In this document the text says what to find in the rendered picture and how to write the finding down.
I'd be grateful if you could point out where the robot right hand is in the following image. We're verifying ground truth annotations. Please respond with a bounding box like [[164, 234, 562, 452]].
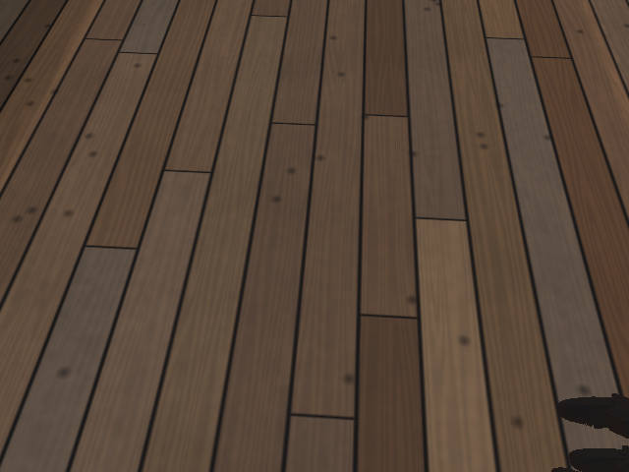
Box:
[[551, 393, 629, 472]]

